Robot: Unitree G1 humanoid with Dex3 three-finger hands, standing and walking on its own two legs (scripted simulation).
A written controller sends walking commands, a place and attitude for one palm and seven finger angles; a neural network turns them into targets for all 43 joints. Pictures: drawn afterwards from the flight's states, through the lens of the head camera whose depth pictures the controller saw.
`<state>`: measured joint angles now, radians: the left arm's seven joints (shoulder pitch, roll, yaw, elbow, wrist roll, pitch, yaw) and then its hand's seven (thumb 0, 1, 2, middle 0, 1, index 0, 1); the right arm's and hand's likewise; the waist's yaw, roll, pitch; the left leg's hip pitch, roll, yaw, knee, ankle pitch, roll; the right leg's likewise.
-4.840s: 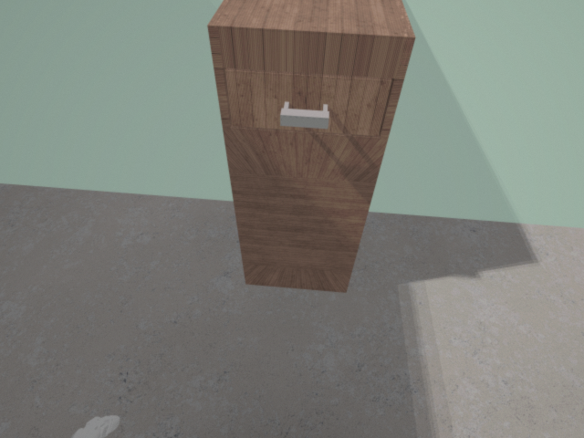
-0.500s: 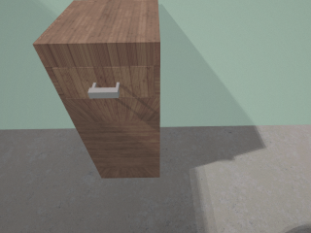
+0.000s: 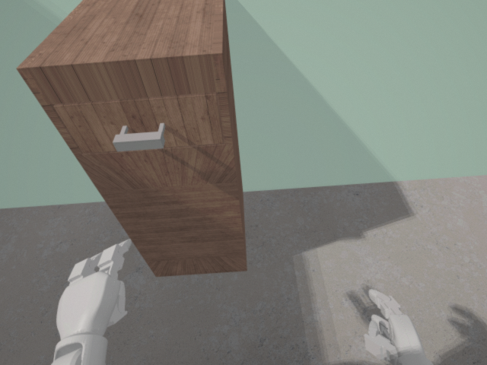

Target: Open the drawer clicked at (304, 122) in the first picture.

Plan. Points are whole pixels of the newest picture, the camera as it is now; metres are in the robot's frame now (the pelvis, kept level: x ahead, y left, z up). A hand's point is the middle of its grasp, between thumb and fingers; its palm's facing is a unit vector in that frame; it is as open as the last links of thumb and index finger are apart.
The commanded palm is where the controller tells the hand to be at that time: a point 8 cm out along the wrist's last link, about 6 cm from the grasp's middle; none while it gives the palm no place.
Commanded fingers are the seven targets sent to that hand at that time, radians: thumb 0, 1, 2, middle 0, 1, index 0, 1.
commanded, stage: raise the hand with hooked fingers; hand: left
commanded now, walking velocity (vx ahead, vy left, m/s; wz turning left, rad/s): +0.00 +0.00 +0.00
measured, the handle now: (141, 134) +0.57 +0.28 +0.06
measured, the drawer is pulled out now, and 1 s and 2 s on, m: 0.00 0.00 0.00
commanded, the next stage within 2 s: move the hooked fingers above the handle in 1.60 s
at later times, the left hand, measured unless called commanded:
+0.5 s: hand (100, 277) +0.24 +0.24 +0.05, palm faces +0.06 -0.07 -1.00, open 10.8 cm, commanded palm +0.19 +0.24 +0.10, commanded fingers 0.00 -0.06 0.49 -0.27 -0.92 -0.27 -0.92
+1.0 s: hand (72, 218) +0.29 +0.27 +0.14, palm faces +0.15 -0.05 -0.99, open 13.5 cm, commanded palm +0.25 +0.27 +0.19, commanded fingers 0.00 -0.50 0.30 -0.30 -1.20 -0.30 -1.20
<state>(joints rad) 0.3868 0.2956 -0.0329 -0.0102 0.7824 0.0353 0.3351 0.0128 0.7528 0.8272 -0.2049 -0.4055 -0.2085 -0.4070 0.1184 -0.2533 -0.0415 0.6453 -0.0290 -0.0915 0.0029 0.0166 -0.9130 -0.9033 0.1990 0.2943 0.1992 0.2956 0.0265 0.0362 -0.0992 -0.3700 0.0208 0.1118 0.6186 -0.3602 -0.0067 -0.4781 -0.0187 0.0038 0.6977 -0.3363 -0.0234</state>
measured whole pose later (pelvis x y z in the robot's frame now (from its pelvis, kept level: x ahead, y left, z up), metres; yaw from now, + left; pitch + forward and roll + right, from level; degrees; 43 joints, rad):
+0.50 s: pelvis +0.00 -0.02 +0.00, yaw +1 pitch +5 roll +2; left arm 0.24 0.41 0.00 -0.07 0.93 0.14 0.24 0.01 0.16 0.58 -0.27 -0.78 -0.27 -0.78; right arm 0.10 -0.20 0.04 0.60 -0.02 0.10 -0.02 0.01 -0.90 -0.90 0.20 0.29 0.20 0.30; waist 0.06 0.07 -0.06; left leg -0.37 0.02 0.03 0.66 -0.38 -0.03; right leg -0.47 0.00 -0.03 0.74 -0.36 -0.05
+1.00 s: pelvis +0.00 +0.03 +0.02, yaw +2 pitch +0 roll +1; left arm -0.07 0.47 -0.09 -0.07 0.94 0.17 0.05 0.00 -0.40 0.34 -0.31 -1.14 -0.32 -1.14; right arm 0.06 -0.22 0.03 0.61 0.01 0.08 -0.03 0.01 -0.91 -0.90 0.20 0.29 0.20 0.30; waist 0.09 0.09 -0.01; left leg -0.17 -0.03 0.02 0.47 -0.29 0.02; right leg -0.24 -0.04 -0.02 0.51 -0.26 0.01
